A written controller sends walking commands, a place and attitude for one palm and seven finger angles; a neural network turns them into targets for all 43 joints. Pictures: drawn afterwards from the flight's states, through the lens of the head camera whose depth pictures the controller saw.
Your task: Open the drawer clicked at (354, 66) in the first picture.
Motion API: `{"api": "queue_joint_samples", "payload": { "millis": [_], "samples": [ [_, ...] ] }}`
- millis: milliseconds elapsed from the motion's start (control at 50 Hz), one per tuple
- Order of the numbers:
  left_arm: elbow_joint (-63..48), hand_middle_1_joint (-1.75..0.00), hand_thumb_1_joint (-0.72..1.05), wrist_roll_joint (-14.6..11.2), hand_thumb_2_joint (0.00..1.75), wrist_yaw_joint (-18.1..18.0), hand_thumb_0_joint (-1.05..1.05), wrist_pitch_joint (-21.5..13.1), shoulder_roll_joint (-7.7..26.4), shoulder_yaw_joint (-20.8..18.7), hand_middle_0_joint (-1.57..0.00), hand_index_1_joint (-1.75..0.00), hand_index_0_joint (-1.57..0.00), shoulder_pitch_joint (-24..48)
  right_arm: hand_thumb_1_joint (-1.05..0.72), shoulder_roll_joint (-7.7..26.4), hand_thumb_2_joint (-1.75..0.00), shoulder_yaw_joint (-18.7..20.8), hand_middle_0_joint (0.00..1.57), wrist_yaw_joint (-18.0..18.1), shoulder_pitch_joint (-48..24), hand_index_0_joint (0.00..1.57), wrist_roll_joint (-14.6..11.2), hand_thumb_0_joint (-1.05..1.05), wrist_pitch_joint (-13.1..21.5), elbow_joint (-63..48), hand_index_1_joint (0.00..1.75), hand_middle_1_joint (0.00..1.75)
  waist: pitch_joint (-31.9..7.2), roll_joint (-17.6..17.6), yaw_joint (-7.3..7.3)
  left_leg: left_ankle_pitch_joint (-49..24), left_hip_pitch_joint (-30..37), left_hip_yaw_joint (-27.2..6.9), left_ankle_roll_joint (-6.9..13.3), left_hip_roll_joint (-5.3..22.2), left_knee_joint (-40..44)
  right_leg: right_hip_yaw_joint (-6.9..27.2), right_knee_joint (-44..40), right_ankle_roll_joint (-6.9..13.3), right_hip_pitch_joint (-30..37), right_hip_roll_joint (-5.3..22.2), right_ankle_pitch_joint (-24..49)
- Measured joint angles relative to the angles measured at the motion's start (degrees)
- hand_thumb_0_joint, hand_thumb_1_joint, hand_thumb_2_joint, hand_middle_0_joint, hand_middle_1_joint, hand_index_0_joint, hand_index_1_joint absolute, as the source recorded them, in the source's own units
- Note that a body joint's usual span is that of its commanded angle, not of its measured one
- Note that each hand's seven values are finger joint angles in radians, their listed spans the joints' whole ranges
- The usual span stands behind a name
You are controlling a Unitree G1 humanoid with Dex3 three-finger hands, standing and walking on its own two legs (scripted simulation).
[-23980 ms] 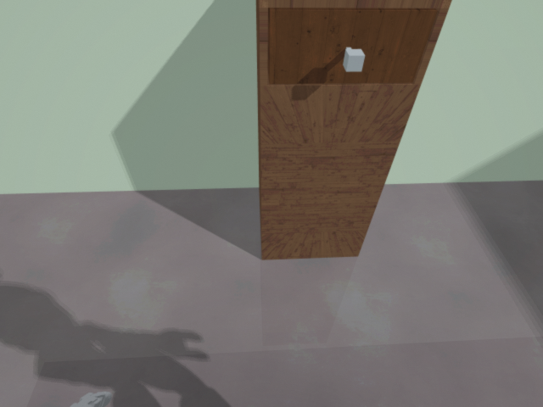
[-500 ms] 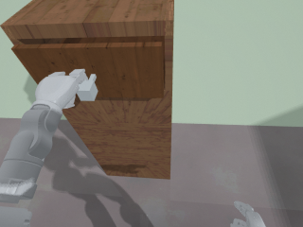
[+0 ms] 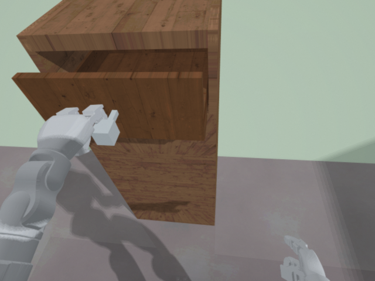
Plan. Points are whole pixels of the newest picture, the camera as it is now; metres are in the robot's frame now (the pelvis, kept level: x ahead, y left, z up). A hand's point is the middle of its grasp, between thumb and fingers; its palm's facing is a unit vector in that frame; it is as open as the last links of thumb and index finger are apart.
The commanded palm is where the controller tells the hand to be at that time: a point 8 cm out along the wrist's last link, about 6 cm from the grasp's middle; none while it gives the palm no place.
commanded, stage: pull the drawer open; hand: left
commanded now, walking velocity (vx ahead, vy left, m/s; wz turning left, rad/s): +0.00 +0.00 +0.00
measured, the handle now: (109, 125) +0.38 +0.21 +0.15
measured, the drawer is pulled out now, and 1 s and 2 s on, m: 0.10 0.22 0.26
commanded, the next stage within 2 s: none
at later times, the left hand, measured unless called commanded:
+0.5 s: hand (69, 176) +0.26 +0.25 +0.13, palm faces +0.04 -0.06 -1.00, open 5.1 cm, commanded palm +0.23 +0.25 +0.20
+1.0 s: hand (53, 204) +0.21 +0.25 +0.13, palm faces +0.03 -0.06 -1.00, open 5.2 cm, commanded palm +0.17 +0.26 +0.20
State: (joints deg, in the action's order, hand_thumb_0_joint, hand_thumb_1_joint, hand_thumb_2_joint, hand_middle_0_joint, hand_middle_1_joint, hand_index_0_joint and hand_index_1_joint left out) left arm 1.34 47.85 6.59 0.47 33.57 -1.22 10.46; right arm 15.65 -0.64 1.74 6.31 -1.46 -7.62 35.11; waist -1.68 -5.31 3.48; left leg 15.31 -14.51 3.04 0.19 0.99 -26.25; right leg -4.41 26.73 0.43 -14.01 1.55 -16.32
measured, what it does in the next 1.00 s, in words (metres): stands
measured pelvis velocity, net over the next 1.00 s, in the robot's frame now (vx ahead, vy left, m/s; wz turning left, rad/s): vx -0.01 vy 0.00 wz -0.01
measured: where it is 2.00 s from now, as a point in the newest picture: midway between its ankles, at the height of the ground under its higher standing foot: outside the picture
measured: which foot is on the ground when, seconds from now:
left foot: down 0.00-1.00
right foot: down 0.00-1.00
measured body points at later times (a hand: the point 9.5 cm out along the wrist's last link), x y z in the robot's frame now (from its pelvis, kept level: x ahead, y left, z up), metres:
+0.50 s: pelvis -0.01 +0.00 +0.00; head +0.00 -0.05 +0.45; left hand +0.26 +0.25 +0.19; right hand +0.21 -0.22 -0.11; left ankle -0.02 +0.12 -0.74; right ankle -0.03 -0.11 -0.74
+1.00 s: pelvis -0.01 +0.00 +0.00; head -0.01 -0.04 +0.45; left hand +0.20 +0.25 +0.19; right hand +0.20 -0.22 -0.10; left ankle -0.02 +0.12 -0.74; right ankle -0.03 -0.11 -0.74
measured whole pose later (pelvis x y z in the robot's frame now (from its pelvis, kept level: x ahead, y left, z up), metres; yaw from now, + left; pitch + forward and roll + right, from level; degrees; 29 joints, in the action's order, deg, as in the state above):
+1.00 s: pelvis -0.01 +0.00 +0.00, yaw +0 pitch +1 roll +0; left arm -23.7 43.0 3.4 0.2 35.7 -8.4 -19.8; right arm 15.8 -1.7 1.7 5.9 -0.6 -5.3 33.1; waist -0.8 -5.8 4.7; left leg 15.6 -12.5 3.3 0.0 1.5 -27.7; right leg -4.1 27.5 0.4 -11.9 1.1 -16.1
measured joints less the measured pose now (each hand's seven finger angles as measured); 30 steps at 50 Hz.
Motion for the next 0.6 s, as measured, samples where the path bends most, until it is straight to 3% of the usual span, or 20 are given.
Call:
{"api": "queue_joint_samples", "payload": {
  "millis": [600],
  "samples": [
    [-14.3, -1.35, 0.88, -1.7, 0.89, -2.0, 0.00, 0.7, -0.4, -2.0, -0.41, -1.28, -0.37, -15.7, -0.91, -0.3, -0.89, -0.8, 0.20, 0.1, -1.2, 0.20, 0.6, 0.01, 1.9, -0.4, 0.30, 0.30, 0.6, -0.8, 1.74, -0.4, 1.7, -0.4, 0.0, -0.1, -0.3, -0.4, 0.3, 0.0, 1.9, 0.1, 0.2]
  ]
}}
